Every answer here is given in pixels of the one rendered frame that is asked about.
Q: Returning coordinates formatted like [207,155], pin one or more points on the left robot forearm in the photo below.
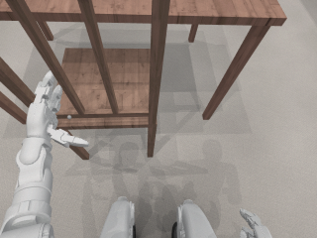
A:
[34,187]

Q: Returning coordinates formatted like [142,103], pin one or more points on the left robot hand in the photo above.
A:
[42,112]

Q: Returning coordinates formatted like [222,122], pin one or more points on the table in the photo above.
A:
[259,14]

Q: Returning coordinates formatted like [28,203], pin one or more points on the chair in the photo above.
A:
[102,88]

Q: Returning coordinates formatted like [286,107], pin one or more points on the robot right thigh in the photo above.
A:
[191,219]

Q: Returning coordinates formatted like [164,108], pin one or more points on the left robot upper arm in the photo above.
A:
[41,230]

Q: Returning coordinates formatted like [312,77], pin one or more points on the right robot hand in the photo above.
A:
[259,231]

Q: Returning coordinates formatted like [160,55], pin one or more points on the robot right shin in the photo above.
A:
[181,234]

